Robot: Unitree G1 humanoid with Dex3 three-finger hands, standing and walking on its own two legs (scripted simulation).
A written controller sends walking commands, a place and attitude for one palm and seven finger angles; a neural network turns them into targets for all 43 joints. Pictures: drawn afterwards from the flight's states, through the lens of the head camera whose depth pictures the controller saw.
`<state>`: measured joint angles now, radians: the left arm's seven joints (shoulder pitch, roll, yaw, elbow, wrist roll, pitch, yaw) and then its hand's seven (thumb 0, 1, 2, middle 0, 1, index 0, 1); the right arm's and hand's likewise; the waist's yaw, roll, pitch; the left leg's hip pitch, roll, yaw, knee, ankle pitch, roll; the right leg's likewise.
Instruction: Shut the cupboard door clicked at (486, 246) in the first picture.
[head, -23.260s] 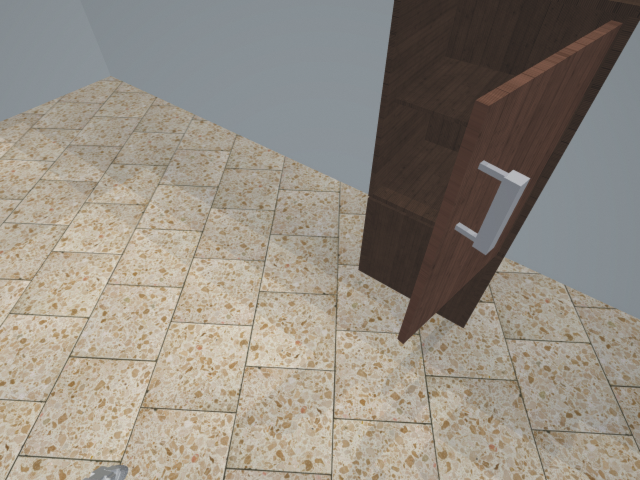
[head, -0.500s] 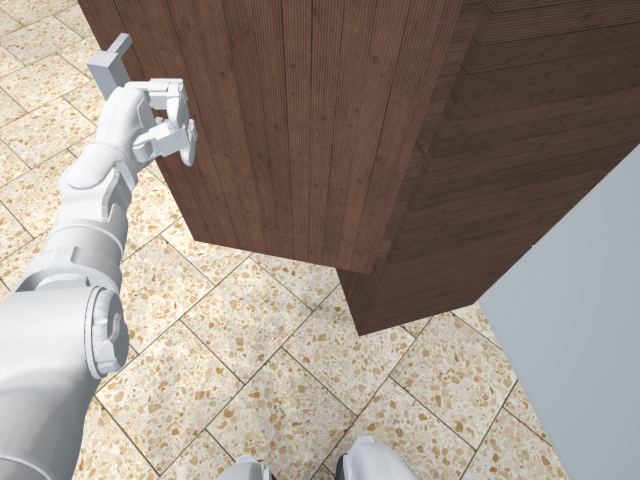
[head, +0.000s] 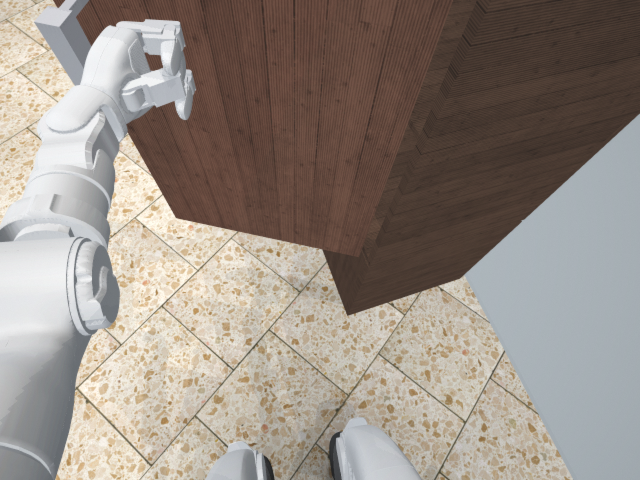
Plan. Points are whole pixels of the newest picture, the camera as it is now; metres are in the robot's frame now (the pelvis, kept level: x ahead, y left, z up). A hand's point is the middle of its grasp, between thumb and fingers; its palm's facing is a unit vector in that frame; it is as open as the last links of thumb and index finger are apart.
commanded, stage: push the door shut along its arc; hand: left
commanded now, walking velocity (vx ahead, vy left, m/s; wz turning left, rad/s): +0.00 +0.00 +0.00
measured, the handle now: (98, 64) +0.59 +0.17 +0.12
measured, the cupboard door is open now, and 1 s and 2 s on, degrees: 59 45 45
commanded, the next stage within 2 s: pull the fist back off the door in 0.28 s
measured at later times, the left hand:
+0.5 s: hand (212, 48) +0.59 +0.05 +0.14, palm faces -0.15 -0.98 +0.12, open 3.2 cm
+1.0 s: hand (225, 89) +0.54 +0.03 +0.12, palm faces -0.02 -1.00 -0.02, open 3.1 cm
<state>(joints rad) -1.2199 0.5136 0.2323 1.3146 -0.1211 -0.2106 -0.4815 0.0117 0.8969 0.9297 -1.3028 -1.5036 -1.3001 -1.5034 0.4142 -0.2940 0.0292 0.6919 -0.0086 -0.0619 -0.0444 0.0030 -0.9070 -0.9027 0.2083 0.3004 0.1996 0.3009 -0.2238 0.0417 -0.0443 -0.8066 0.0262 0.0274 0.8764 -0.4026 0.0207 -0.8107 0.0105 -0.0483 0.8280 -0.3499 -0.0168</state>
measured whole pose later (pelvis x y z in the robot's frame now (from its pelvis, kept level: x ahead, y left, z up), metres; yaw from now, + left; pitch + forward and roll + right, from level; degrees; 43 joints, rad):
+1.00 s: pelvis +0.02 -0.01 +0.01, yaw -1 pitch +17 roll +0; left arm -1.01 0.20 0.25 1.18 -0.03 -0.34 0.09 0.01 0.90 0.90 -1.30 -1.50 -1.30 -1.50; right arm 0.46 -0.27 -0.02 0.66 -0.04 0.00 0.07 0.00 -0.91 -0.90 0.21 0.30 0.20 0.30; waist -0.16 0.06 -0.09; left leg -0.67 0.03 0.04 0.77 -0.39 0.00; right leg -0.70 0.02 -0.03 0.75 -0.35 -0.03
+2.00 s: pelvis +0.00 -0.01 +0.04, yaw +0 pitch -1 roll +0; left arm -0.15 0.21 0.06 0.17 -0.11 -0.10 -0.02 0.02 0.90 0.90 -1.20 -1.39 -1.20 -1.39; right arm 0.17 -0.25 0.02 0.58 0.04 -0.03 -0.06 0.01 -0.91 -0.90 0.20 0.30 0.19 0.30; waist 0.01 0.06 -0.02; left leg -0.21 0.00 0.04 0.50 -0.27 0.01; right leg -0.25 0.00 -0.03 0.52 -0.26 -0.02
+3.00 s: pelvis +0.02 +0.01 +0.05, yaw +1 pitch -5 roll +0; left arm 0.44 0.33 0.34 -0.36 -0.07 -0.07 0.10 0.01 0.89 0.90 -0.22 -0.31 -0.22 -0.31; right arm 0.19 -0.21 0.02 0.63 0.00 -0.08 -0.07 0.01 -0.91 -0.90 0.21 0.30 0.20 0.30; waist 0.07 0.07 0.01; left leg -0.07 -0.01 0.03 0.40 -0.25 0.02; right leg -0.08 -0.01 -0.04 0.38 -0.22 0.00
